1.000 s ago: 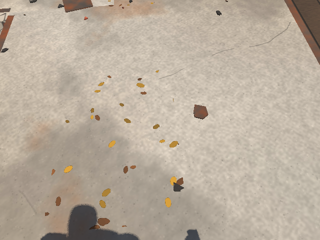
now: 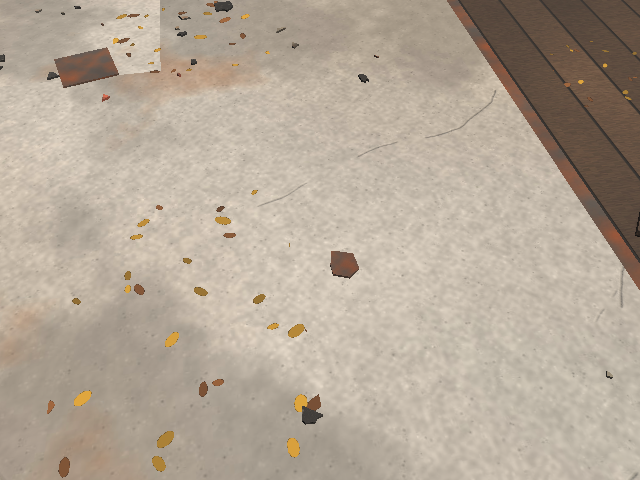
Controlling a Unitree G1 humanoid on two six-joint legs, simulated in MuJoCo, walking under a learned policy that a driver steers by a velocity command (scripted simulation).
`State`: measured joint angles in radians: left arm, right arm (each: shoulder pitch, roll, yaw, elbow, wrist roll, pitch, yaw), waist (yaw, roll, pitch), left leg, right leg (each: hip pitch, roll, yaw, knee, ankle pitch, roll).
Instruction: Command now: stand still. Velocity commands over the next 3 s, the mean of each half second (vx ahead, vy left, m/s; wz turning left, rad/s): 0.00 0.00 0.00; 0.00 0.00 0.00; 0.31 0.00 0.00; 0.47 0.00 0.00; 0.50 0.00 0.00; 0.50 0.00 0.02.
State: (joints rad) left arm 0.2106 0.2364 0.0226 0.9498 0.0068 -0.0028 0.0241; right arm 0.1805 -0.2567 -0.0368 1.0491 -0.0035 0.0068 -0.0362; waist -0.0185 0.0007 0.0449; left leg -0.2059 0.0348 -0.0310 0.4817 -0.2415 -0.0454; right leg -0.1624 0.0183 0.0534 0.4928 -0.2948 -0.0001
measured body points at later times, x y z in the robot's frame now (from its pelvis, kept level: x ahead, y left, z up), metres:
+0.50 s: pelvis +0.00 +0.01 +0.00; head +0.01 +0.01 +0.45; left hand +0.03 +0.26 -0.15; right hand +0.03 -0.25 -0.15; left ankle +0.01 +0.15 -0.74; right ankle -0.02 -0.12 -0.74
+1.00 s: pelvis +0.00 +0.01 +0.00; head +0.01 +0.01 +0.45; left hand +0.00 +0.25 -0.16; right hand +0.01 -0.23 -0.16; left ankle +0.01 +0.15 -0.74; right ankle -0.02 -0.12 -0.74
